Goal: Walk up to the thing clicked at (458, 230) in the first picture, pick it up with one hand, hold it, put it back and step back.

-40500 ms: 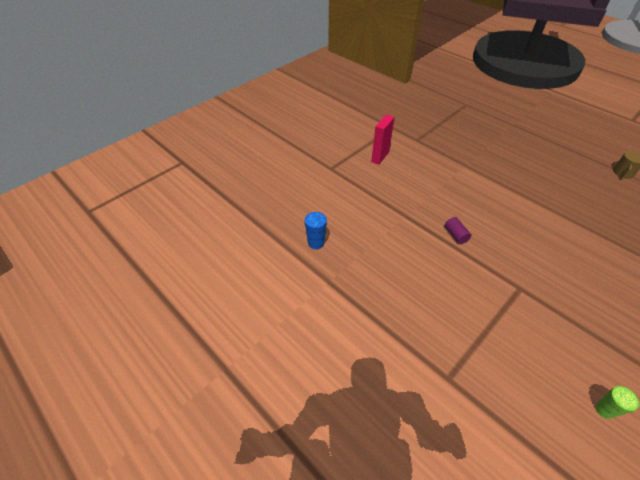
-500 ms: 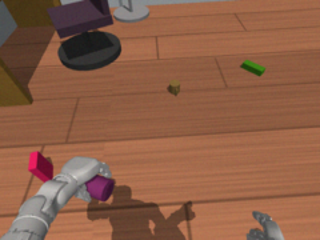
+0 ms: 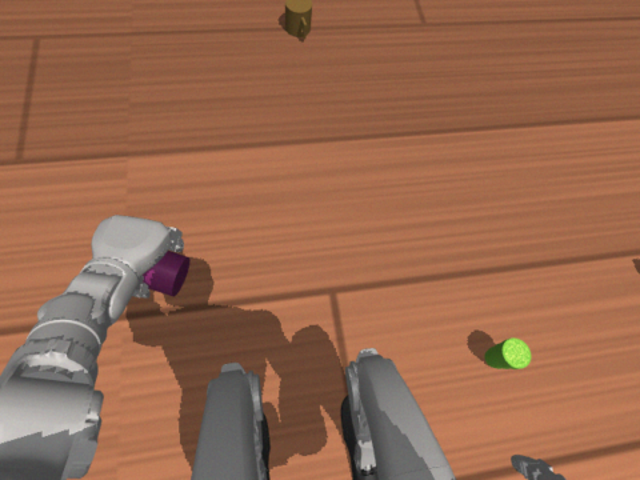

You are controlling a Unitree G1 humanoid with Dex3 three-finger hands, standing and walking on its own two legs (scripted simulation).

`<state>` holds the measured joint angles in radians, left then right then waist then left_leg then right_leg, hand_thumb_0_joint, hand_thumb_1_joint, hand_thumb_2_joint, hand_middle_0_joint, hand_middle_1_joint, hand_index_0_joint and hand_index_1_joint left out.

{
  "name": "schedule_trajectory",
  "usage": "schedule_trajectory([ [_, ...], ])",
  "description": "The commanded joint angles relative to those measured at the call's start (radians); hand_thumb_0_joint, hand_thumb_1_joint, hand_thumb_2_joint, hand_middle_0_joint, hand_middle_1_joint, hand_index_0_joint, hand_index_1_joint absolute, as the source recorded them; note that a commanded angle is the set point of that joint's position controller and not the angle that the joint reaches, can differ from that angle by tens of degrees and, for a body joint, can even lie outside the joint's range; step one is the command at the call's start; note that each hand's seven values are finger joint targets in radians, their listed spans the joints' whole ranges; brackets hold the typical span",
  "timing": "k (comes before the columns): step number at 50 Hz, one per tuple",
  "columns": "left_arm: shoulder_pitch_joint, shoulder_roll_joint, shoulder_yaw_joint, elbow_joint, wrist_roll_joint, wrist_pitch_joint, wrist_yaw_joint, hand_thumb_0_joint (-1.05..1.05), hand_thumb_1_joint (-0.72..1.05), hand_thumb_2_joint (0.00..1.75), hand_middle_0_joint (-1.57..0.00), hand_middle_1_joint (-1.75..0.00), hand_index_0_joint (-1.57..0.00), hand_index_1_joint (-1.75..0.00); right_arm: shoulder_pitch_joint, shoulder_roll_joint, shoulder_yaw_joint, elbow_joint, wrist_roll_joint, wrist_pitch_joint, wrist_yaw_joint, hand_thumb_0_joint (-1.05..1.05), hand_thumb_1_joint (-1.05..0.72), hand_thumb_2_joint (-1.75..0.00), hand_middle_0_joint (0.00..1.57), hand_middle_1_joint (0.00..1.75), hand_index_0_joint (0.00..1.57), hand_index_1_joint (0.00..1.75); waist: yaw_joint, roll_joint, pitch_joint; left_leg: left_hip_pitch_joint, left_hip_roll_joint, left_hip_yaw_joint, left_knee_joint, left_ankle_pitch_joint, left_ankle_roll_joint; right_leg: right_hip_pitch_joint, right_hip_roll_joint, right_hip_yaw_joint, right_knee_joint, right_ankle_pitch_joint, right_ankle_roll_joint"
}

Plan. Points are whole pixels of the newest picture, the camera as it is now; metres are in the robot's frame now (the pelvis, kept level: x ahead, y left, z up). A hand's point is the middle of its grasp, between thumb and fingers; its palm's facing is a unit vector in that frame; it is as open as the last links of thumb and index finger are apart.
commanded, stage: crouch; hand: left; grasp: from above
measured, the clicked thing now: (148, 266) +0.43 +0.22 -0.15
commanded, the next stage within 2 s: lower in 1.48 s
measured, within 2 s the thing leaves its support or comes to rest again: neither
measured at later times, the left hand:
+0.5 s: hand (175, 281) +0.46 +0.22 -0.32, palm faces -0.47 +0.10 -0.88, open 8.3 cm
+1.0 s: hand (187, 285) +0.47 +0.22 -0.40, palm faces -0.51 +0.10 -0.85, open 8.4 cm
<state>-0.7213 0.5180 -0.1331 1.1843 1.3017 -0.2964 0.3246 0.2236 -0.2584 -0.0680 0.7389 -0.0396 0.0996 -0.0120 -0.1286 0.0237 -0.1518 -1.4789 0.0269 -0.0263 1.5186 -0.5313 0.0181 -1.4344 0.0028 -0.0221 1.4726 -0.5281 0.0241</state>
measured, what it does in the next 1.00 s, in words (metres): lowers itself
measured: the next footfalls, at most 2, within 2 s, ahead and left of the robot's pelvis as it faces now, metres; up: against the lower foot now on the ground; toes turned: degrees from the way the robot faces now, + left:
none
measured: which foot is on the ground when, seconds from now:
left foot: down 0.00-1.00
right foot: down 0.00-1.00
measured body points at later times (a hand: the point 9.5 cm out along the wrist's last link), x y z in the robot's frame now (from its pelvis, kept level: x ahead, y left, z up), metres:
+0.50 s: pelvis +0.00 +0.00 -0.15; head +0.24 +0.05 +0.23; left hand +0.48 +0.22 -0.27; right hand +0.04 -0.28 -0.27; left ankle +0.08 +0.11 -0.56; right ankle +0.08 -0.14 -0.56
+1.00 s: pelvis +0.00 +0.00 -0.21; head +0.26 +0.05 +0.15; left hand +0.49 +0.21 -0.35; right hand +0.01 -0.29 -0.31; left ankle +0.08 +0.11 -0.56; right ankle +0.08 -0.14 -0.56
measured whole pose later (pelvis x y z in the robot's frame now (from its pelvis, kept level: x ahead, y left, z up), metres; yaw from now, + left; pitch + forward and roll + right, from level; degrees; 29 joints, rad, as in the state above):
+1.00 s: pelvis +0.00 +0.00 -0.21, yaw -5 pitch +38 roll -8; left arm -0.94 0.74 0.03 1.30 1.38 -0.38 0.30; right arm 0.19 -0.26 0.00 0.71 -0.13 0.03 0.13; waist -0.24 -0.01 -0.06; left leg -2.21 0.03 -0.10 2.24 -0.70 0.02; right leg -2.13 0.02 -0.07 2.16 -0.69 0.03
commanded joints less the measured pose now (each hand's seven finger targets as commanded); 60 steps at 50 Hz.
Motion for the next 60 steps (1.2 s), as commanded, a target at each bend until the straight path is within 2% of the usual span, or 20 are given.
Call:
schedule_trajectory([
  [1, -0.435, 0.246, 0.09, -0.19, -0.035, 0.025, 0.034, 0.0, 0.82, 0.47, -1.08, -0.33, -1.13, -0.28, 0.124, -0.182, -0.065, -0.063, -0.012, -0.047, -0.015, 0.0, -0.89, -0.9, 0.2, 0.3, 0.2, 0.3, -0.019, 0.129, -0.655, 0.366, -0.032, -0.027, -0.095, 0.07, 0.007, 0.122, 0.031, -0.019, -0.093, 0.077, -0.062],
  [2, -0.385, 0.263, 0.107, -0.111, -0.032, 0.028, 0.028, 0.0, 0.82, 0.46, -1.08, -0.31, -1.13, -0.26, 0.125, -0.186, -0.061, -0.058, -0.013, -0.051, -0.014, 0.0, -0.89, -0.9, 0.2, 0.3, 0.2, 0.3, -0.025, 0.104, -0.583, 0.302, -0.031, -0.039, -0.088, 0.016, 0.005, 0.076, 0.026, -0.022, -0.074, 0.036, -0.06],
  [3, -0.385, 0.253, 0.096, -0.09, -0.033, 0.025, 0.02, 0.0, 0.83, 0.44, -1.08, -0.31, -1.14, -0.25, 0.123, -0.182, -0.055, -0.053, -0.016, -0.055, -0.012, 0.0, -0.89, -0.9, 0.2, 0.3, 0.2, 0.3, -0.029, 0.093, -0.541, 0.242, -0.032, -0.037, -0.07, -0.025, 0.007, 0.044, 0.028, -0.021, -0.06, 0.003, -0.061],
  [4, -0.404, 0.263, 0.105, -0.104, -0.035, 0.017, 0.013, 0.0, 0.81, 0.43, -1.07, -0.3, -1.12, -0.25, 0.122, -0.183, -0.055, -0.054, -0.016, -0.058, -0.009, 0.0, -0.89, -0.9, 0.2, 0.3, 0.2, 0.3, -0.035, 0.089, -0.555, 0.215, -0.033, -0.041, -0.052, -0.046, 0.006, 0.028, 0.027, -0.023, -0.038, -0.012, -0.062],
  [5, -0.395, 0.316, 0.131, -0.09, -0.019, 0.011, 0.01, 0.0, 0.81, 0.43, -1.07, -0.29, -1.13, -0.24, 0.121, -0.189, -0.053, -0.054, -0.018, -0.06, -0.007, 0.0, -0.89, -0.9, 0.2, 0.3, 0.2, 0.3, -0.023, 0.096, -0.553, 0.189, -0.034, -0.041, -0.033, -0.063, 0.007, -0.003, 0.027, -0.022, -0.018, -0.03, -0.063],
  [6, -0.424, 0.315, 0.133, -0.116, -0.017, -0.002, 0.007, 0.0, 0.82, 0.42, -1.07, -0.29, -1.13, -0.23, 0.116, -0.187, -0.051, -0.061, -0.021, -0.063, -0.003, 0.0, -0.89, -0.9, 0.2, 0.3, 0.2, 0.3, -0.037, 0.123, -0.563, 0.162, -0.035, -0.038, -0.006, -0.07, 0.006, -0.031, 0.026, -0.02, 0.006, -0.037, -0.063],
  [10, -0.47, 0.381, 0.176, -0.137, 0.008, -0.045, 0.019, 0.0, 0.81, 0.45, -1.07, -0.28, -1.12, -0.23, 0.118, -0.198, -0.037, -0.061, -0.032, -0.075, 0.013, 0.0, -0.89, -0.9, 0.2, 0.3, 0.2, 0.3, -0.041, 0.17, -0.595, 0.098, -0.035, -0.056, 0.068, -0.102, 0.003, -0.147, 0.027, -0.033, 0.103, -0.07, -0.067],
  [12, -0.469, 0.391, 0.193, -0.124, 0.022, -0.06, 0.034, 0.0, 0.82, 0.43, -1.07, -0.27, -1.13, -0.22, 0.133, -0.201, -0.031, -0.055, -0.043, -0.079, 0.025, 0.0, -0.89, -0.9, 0.2, 0.3, 0.2, 0.3, -0.043, 0.194, -0.635, 0.111, -0.035, -0.057, 0.115, -0.042, -0.001, -0.2, 0.024, -0.037, 0.151, -0.033, -0.067],
  [14, -0.561, 0.397, 0.197, -0.187, 0.03, -0.079, 0.047, 0.0, 0.83, 0.46, -1.1, -0.26, -1.14, -0.22, 0.152, -0.205, -0.037, -0.051, -0.051, -0.089, 0.034, 0.0, -0.89, -0.9, 0.2, 0.3, 0.2, 0.3, -0.06, 0.267, -0.714, 0.158, -0.028, -0.072, 0.15, 0.018, -0.009, -0.252, 0.024, -0.043, 0.202, 0.0, -0.069],
  [15, -0.532, 0.406, 0.207, -0.161, 0.039, -0.079, 0.055, 0.0, 0.83, 0.46, -1.1, -0.26, -1.15, -0.22, 0.166, -0.207, -0.033, -0.043, -0.055, -0.09, 0.041, 0.0, -0.89, -0.9, 0.2, 0.3, 0.2, 0.3, -0.054, 0.277, -0.741, 0.179, -0.028, -0.071, 0.175, 0.073, -0.009, -0.263, 0.023, -0.046, 0.218, 0.028, -0.067],
  [18, -0.566, 0.373, 0.202, -0.165, 0.039, -0.079, 0.073, 0.0, 0.82, 0.41, -1.1, -0.23, -1.15, -0.18, 0.196, -0.215, -0.043, -0.024, -0.068, -0.098, 0.058, 0.0, -0.89, -0.9, 0.2, 0.3, 0.2, 0.3, -0.077, 0.312, -0.794, 0.241, -0.019, -0.088, 0.222, 0.189, -0.02, -0.322, 0.017, -0.056, 0.267, 0.078, -0.063],
  [21, -0.582, 0.325, 0.173, -0.159, 0.032, -0.058, 0.083, 0.0, 0.82, 0.39, -1.1, -0.21, -1.15, -0.16, 0.209, -0.21, -0.046, -0.013, -0.073, -0.102, 0.071, 0.0, -0.89, -0.9, 0.2, 0.3, 0.2, 0.3, -0.09, 0.329, -0.787, 0.226, -0.017, -0.083, 0.259, 0.211, -0.019, -0.344, 0.017, -0.064, 0.291, 0.097, -0.062],
  [28, -0.567, 0.363, 0.187, -0.103, 0.027, -0.022, 0.069, 0.0, 0.84, 0.41, -1.14, -0.21, -1.18, -0.17, 0.215, -0.203, -0.04, -0.012, -0.081, -0.097, 0.089, 0.0, -0.9, -0.9, 0.2, 0.3, 0.2, 0.3, -0.096, 0.263, -0.776, 0.107, -0.023, -0.047, 0.375, 0.248, 0.003, -0.304, 0.028, -0.066, 0.335, 0.159, -0.053],
  [33, -0.542, 0.414, 0.208, -0.069, 0.028, -0.036, 0.04, 0.0, 0.81, 0.43, -1.14, -0.21, -1.16, -0.19, 0.2, -0.201, -0.029, -0.021, -0.081, -0.085, 0.099, 0.0, -0.9, -0.9, 0.2, 0.3, 0.2, 0.3, -0.096, 0.212, -0.718, -0.023, -0.027, -0.028, 0.432, 0.207, 0.019, -0.276, 0.034, -0.054, 0.361, 0.179, -0.045],
  [38, -0.561, 0.435, 0.211, -0.083, 0.04, -0.068, 0.018, 0.0, 0.75, 0.42, -1.08, -0.22, -1.11, -0.19, 0.186, -0.209, -0.024, -0.035, -0.088, -0.078, 0.114, 0.0, -0.9, -0.9, 0.2, 0.3, 0.2, 0.3, -0.098, 0.277, -0.68, -0.033, -0.021, -0.033, 0.46, 0.204, 0.009, -0.35, 0.038, -0.064, 0.41, 0.144, -0.054],
  [42, -0.563, 0.451, 0.221, -0.074, 0.052, -0.083, 0.022, 0.0, 0.74, 0.44, -1.07, -0.22, -1.1, -0.2, 0.188, -0.22, -0.017, -0.039, -0.093, -0.073, 0.123, 0.0, -0.9, -0.9, 0.2, 0.3, 0.2, 0.3, -0.098, 0.294, -0.688, -0.04, -0.021, -0.039, 0.477, 0.2, 0.006, -0.378, 0.041, -0.076, 0.445, 0.134, -0.057],
  [48, -0.6, 0.477, 0.23, -0.083, 0.05, -0.092, 0.033, 0.0, 0.75, 0.46, -1.08, -0.23, -1.1, -0.21, 0.205, -0.242, -0.011, -0.033, -0.101, -0.073, 0.129, 0.0, -0.9, -0.9, 0.2, 0.3, 0.2, 0.3, -0.12, 0.316, -0.691, -0.031, -0.014, -0.055, 0.51, 0.19, 0.003, -0.421, 0.039, -0.093, 0.487, 0.125, -0.053],
  [54, -0.657, 0.513, 0.229, -0.066, 0.058, -0.099, 0.046, 0.0, 0.77, 0.46, -1.08, -0.24, -1.11, -0.21, 0.203, -0.245, 0.011, -0.024, -0.108, -0.074, 0.125, 0.0, -0.9, -0.9, 0.2, 0.3, 0.2, 0.3, -0.136, 0.317, -0.669, -0.122, -0.017, -0.045, 0.539, 0.085, 0.008, -0.425, 0.046, -0.102, 0.506, 0.078, -0.053],
  [55, -0.655, 0.525, 0.234, -0.061, 0.056, -0.099, 0.053, 0.0, 0.75, 0.45, -1.07, -0.23, -1.1, -0.2, 0.196, -0.246, 0.012, -0.022, -0.107, -0.074, 0.121, 0.0, -0.9, -0.9, 0.2, 0.3, 0.2, 0.3, -0.125, 0.324, -0.66, -0.143, -0.018, -0.04, 0.541, 0.065, 0.008, -0.439, 0.046, -0.099, 0.511, 0.067, -0.055],
  [60, -0.681, 0.524, 0.211, 0.008, 0.074, -0.09, 0.06, 0.0, 0.74, 0.43, -1.05, -0.24, -1.08, -0.2, 0.184, -0.249, 0.03, -0.01, -0.105, -0.081, 0.11, 0.0, -0.89, -0.9, 0.2, 0.3, 0.2, 0.3, -0.141, 0.32, -0.616, -0.189, -0.021, -0.045, 0.551, 0.009, 0.008, -0.489, 0.049, -0.113, 0.531, 0.028, -0.059],
])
